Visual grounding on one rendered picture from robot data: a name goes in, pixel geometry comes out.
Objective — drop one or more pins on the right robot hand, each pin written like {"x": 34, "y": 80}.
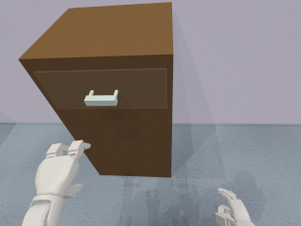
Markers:
{"x": 228, "y": 216}

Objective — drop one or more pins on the handle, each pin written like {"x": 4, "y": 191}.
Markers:
{"x": 101, "y": 100}

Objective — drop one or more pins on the left robot hand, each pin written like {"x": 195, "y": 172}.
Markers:
{"x": 56, "y": 172}

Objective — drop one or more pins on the cabinet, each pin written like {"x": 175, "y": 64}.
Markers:
{"x": 124, "y": 141}

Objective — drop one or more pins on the left robot forearm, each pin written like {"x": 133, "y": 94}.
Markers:
{"x": 45, "y": 210}

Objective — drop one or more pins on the drawer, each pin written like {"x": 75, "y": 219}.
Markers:
{"x": 137, "y": 88}

